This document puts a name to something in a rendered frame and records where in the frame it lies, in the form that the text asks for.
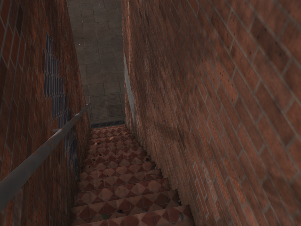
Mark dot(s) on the stairs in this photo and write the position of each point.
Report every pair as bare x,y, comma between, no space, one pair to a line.
120,186

